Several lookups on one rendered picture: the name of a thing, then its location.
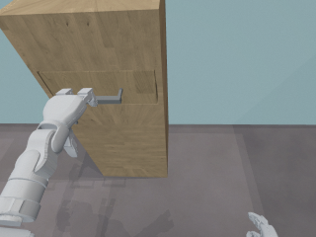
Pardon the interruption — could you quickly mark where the robot left upper arm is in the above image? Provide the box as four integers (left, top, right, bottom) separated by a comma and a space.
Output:
0, 227, 36, 237

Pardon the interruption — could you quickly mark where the drawer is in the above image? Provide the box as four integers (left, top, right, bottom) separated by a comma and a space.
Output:
39, 69, 158, 104

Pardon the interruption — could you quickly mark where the left robot forearm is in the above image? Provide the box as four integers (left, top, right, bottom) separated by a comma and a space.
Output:
0, 119, 70, 227

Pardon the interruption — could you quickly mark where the robot right hand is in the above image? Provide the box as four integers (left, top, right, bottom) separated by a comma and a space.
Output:
246, 212, 278, 237

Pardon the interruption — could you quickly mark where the handle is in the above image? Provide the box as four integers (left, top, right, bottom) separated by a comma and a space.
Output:
80, 88, 123, 105

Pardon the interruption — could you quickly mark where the cabinet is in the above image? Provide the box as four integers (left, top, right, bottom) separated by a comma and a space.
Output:
0, 0, 169, 178

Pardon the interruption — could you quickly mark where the robot left hand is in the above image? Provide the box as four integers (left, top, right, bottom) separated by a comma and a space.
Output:
42, 88, 98, 158

